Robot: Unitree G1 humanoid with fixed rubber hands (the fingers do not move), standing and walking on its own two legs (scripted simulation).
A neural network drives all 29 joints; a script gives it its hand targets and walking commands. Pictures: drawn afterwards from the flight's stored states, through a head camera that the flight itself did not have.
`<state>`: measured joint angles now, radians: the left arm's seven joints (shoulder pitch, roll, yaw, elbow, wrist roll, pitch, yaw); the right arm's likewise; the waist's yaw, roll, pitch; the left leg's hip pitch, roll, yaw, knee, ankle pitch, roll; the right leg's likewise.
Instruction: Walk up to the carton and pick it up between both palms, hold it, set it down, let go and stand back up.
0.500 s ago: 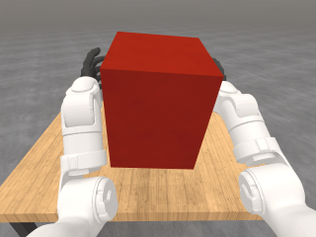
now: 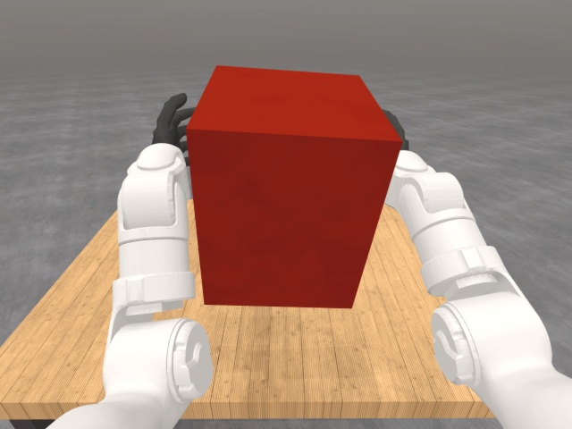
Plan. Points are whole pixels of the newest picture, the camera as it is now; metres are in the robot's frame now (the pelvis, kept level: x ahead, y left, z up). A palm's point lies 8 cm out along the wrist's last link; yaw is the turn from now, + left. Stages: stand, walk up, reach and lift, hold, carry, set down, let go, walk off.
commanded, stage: hold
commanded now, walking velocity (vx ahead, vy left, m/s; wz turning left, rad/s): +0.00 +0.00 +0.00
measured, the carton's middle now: (284, 186) +0.35 +0.01 +0.27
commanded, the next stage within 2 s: none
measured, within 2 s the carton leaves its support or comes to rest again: neither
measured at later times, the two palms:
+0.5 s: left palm (171, 156) +0.33 +0.15 +0.32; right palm (396, 170) +0.35 -0.14 +0.29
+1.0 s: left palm (173, 177) +0.34 +0.16 +0.29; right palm (391, 182) +0.35 -0.14 +0.27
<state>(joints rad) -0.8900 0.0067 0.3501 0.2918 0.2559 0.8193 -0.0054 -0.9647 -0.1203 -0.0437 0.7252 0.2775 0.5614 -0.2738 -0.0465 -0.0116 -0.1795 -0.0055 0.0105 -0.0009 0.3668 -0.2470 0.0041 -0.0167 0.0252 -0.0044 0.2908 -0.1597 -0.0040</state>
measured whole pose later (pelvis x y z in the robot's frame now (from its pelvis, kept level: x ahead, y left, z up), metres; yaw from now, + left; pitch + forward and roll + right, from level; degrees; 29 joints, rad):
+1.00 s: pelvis -0.01 +0.00 +0.00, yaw +0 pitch -8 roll -1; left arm -0.88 0.00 0.35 0.32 0.35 0.87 -0.07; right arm -0.99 -0.12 -0.04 0.80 0.28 0.61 -0.26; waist -0.05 -0.02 -0.12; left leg -0.01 0.01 0.00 0.37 -0.23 0.00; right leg -0.02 0.03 0.00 0.29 -0.14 0.00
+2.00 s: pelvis -0.02 +0.00 +0.00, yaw +0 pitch -8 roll -1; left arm -0.88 0.00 0.35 0.34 0.32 0.84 -0.05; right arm -0.97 -0.12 -0.04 0.76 0.28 0.60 -0.27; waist -0.05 -0.02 -0.06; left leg -0.01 0.01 0.00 0.37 -0.22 0.00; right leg -0.02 0.03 0.00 0.29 -0.13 0.00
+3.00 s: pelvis -0.01 +0.00 +0.00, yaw +0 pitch -7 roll -1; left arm -0.87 0.01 0.35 0.23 0.20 0.82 0.03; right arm -0.95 -0.12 -0.04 0.68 0.30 0.53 -0.28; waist -0.05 -0.02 -0.15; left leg -0.01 0.01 0.00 0.37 -0.23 0.00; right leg -0.02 0.03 0.00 0.30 -0.15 -0.01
